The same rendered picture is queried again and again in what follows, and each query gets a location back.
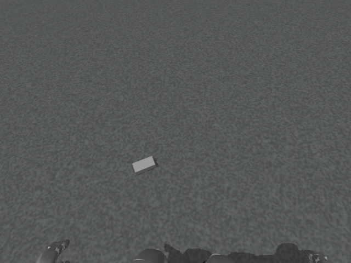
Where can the left robot hand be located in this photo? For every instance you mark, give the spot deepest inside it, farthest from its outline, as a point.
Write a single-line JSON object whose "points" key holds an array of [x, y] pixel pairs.
{"points": [[54, 250]]}

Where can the small box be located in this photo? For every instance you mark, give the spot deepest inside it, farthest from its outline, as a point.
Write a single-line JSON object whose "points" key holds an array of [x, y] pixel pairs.
{"points": [[144, 165]]}

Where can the right robot hand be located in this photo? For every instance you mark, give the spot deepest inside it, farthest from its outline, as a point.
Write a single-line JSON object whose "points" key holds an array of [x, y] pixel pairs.
{"points": [[315, 257]]}

